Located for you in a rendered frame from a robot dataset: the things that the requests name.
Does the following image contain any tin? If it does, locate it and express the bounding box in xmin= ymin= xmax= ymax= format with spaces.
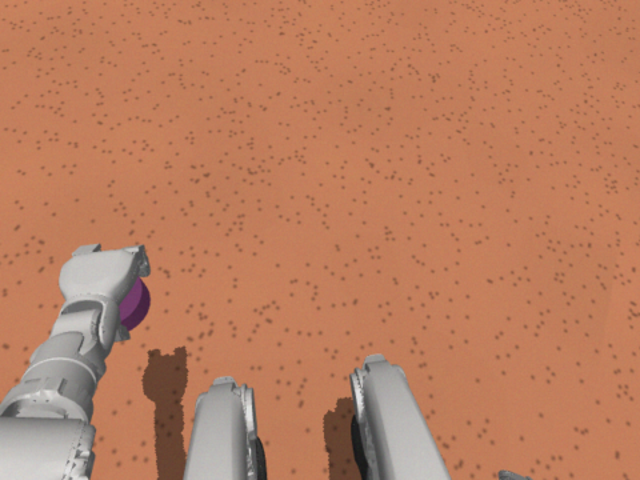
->
xmin=119 ymin=276 xmax=151 ymax=331

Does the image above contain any right robot foot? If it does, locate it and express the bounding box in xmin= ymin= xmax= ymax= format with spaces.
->
xmin=351 ymin=415 xmax=369 ymax=480

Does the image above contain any left robot hand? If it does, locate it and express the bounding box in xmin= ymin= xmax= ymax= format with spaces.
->
xmin=59 ymin=243 xmax=150 ymax=342

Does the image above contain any left robot arm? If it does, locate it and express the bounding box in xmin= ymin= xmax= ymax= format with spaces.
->
xmin=0 ymin=294 xmax=120 ymax=480

